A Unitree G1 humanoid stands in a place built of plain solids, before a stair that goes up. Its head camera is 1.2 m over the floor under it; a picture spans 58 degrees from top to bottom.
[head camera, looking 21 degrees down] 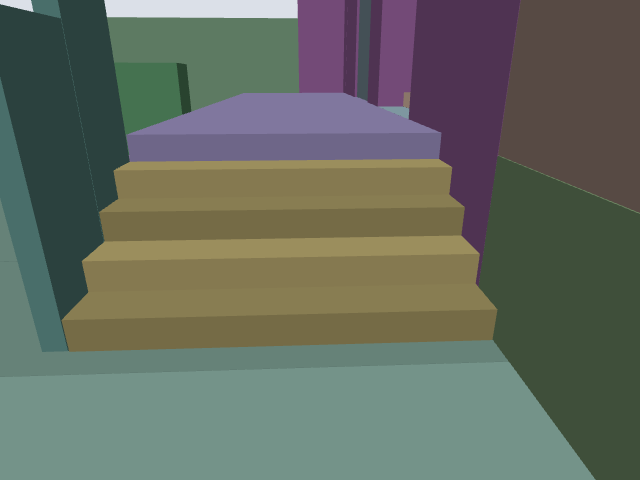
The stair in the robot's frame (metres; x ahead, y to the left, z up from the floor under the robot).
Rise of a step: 0.17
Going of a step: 0.27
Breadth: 2.00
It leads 3 degrees to the left of straight ahead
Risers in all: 5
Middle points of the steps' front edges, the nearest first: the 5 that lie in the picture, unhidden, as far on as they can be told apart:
1.73 0.16 0.17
2.00 0.18 0.34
2.27 0.19 0.51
2.54 0.20 0.68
2.81 0.22 0.85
